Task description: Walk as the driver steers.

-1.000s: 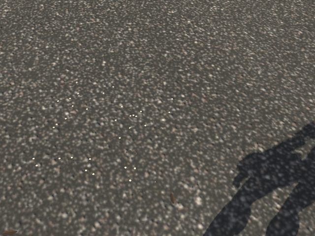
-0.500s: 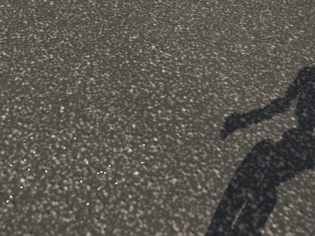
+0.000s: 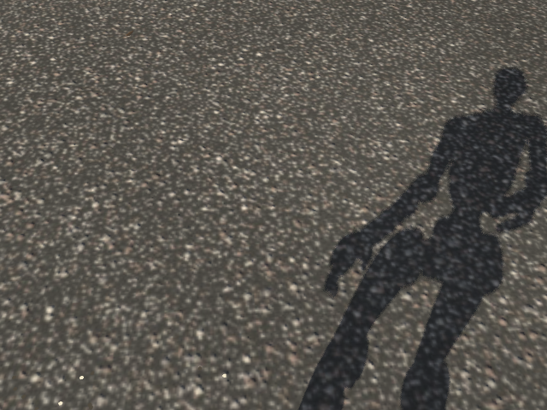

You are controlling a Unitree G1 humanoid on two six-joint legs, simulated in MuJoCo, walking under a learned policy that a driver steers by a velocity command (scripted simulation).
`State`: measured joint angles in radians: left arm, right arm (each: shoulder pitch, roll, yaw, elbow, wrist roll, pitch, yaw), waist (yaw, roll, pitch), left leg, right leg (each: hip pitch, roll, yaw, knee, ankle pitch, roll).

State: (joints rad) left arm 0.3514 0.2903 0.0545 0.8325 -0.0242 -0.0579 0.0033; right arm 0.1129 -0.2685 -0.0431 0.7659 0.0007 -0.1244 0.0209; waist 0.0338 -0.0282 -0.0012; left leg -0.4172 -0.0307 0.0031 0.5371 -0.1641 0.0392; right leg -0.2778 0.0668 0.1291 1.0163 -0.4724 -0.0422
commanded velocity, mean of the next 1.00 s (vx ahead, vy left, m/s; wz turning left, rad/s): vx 0.50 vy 0.00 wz -0.04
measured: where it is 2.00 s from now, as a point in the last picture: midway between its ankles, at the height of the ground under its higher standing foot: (292, 219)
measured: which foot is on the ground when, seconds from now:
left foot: down 0.00-0.46, up 0.48-0.94, down 0.96-1.00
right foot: up 0.00-0.42, down 0.44-0.96, up 0.98-1.00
